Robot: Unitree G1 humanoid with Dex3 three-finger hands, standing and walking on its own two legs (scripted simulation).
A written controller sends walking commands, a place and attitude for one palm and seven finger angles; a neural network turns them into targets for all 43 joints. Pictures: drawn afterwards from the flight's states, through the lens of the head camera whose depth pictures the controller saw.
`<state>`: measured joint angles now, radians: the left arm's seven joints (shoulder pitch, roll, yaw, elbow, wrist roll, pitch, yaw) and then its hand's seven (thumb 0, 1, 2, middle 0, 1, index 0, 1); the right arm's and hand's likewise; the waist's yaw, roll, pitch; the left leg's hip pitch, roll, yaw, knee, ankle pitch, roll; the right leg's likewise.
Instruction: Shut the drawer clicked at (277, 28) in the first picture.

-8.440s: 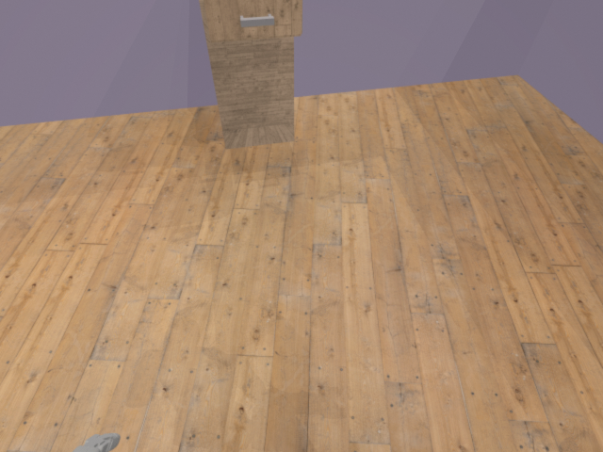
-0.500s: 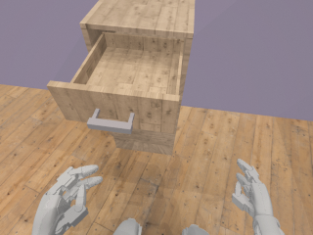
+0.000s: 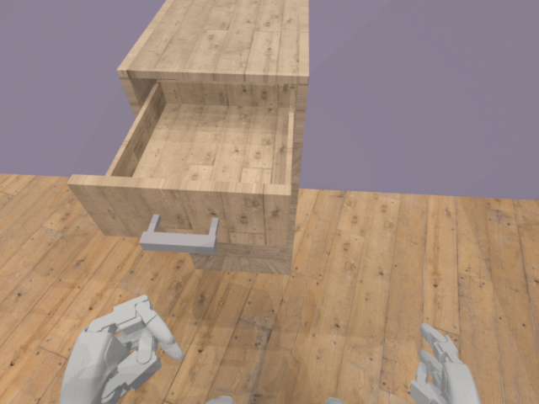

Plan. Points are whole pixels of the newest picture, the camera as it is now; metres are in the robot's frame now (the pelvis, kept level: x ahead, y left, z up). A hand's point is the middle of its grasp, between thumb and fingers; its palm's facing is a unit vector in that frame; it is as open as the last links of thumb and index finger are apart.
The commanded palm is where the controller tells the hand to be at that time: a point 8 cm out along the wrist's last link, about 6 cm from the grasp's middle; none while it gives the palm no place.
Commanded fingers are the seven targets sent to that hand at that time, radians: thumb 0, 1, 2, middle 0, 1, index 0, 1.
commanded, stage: raise the hand and make a fist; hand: left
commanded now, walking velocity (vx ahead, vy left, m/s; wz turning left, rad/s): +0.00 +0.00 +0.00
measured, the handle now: (182, 232) +0.36 +0.16 +0.05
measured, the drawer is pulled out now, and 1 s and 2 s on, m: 0.29 0.29 0.29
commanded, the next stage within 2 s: bring the fist close to the handle in 0.90 s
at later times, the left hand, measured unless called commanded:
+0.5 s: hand (155, 337) +0.18 +0.13 +0.14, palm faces -0.02 -1.00 -0.03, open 3.3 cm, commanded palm +0.14 +0.17 +0.15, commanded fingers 0.00 0.90 0.90 -1.40 -1.60 -1.40 -1.60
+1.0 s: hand (170, 333) +0.18 +0.11 +0.14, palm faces -0.01 -1.00 -0.04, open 3.3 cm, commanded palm +0.14 +0.17 +0.15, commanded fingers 0.00 0.90 0.90 -1.40 -1.60 -1.40 -1.60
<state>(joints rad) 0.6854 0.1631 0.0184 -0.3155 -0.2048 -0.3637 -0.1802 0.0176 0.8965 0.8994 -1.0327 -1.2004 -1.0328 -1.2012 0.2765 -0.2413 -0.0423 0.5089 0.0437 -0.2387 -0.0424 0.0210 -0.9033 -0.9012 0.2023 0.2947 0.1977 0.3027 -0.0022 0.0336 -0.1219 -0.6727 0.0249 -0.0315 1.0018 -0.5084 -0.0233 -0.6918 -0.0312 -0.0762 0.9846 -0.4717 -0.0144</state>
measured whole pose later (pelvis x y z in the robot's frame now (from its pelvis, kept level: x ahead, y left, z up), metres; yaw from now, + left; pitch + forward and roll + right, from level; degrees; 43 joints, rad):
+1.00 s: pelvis +0.02 +0.00 +0.02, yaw +0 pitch +6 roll +0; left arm 0.73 0.15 -0.08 -0.55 -0.14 -0.17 -0.08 0.02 0.90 0.90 -1.40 -1.60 -1.40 -1.60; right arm 0.28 -0.22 0.02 0.45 0.04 -0.23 -0.02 0.02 -0.90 -0.90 0.20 0.29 0.20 0.30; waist 0.02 0.06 -0.12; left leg -0.50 0.03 -0.03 0.89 -0.49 -0.02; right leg -0.53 -0.03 -0.08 0.88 -0.46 -0.01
